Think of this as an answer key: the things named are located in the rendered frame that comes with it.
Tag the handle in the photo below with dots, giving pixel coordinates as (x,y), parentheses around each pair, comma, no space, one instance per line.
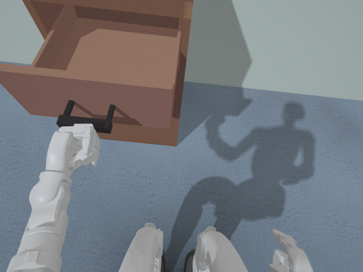
(100,125)

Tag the robot left thigh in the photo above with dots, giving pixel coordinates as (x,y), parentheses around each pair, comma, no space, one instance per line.
(145,247)

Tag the cabinet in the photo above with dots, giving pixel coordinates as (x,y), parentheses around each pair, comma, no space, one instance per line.
(45,12)

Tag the robot right foot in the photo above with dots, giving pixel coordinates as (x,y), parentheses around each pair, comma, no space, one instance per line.
(188,265)

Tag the left robot forearm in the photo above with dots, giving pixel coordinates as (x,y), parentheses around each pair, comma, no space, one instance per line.
(41,244)

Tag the right robot hand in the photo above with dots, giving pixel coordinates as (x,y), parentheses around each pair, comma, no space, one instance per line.
(295,261)

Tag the left robot hand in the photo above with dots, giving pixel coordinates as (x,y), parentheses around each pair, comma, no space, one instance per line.
(80,139)

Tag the drawer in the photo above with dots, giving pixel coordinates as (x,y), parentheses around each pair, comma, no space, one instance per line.
(97,57)

